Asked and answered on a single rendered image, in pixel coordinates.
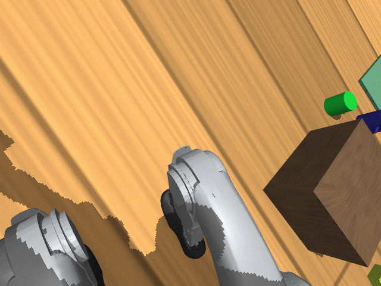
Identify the right robot hand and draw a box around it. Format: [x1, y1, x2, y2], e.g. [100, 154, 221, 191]
[278, 267, 312, 286]

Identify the left robot foot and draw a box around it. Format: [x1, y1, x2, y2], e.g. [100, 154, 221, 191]
[84, 244, 105, 286]

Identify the right robot foot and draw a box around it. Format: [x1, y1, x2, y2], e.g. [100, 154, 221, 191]
[161, 189, 206, 259]

